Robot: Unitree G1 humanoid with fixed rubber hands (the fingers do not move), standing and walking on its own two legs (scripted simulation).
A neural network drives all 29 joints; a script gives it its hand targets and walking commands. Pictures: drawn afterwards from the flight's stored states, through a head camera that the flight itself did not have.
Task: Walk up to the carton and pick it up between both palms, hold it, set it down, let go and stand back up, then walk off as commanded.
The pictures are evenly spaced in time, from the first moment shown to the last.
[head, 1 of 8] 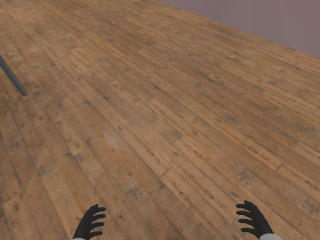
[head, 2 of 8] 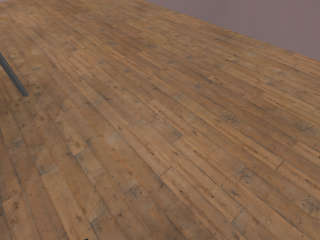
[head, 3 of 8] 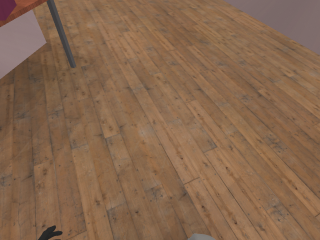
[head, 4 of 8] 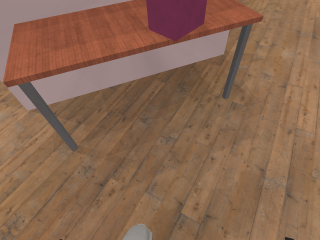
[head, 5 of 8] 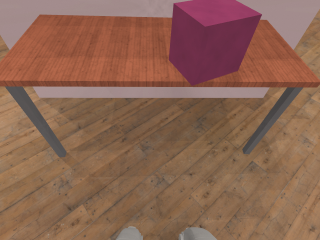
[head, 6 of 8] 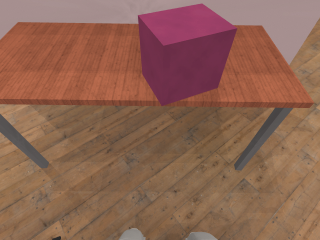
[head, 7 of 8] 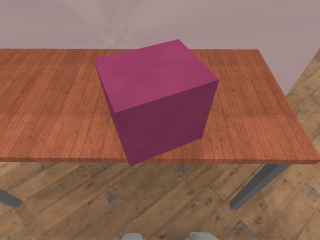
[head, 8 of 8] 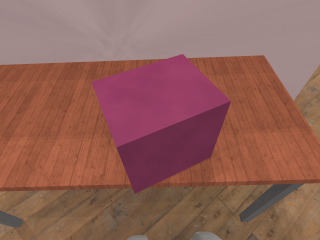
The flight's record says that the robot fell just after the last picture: no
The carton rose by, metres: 0.00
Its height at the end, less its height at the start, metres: +0.00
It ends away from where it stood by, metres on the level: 0.00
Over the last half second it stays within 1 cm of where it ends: yes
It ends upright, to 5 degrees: yes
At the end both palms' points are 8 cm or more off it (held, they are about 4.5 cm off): yes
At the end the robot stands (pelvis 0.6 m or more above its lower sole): yes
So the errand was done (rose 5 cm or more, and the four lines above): no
